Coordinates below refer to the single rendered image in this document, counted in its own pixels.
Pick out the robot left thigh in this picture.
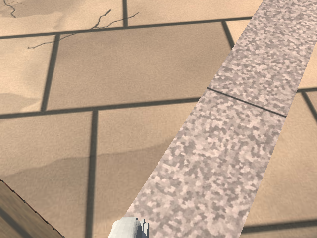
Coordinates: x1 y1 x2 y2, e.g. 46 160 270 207
108 217 150 238

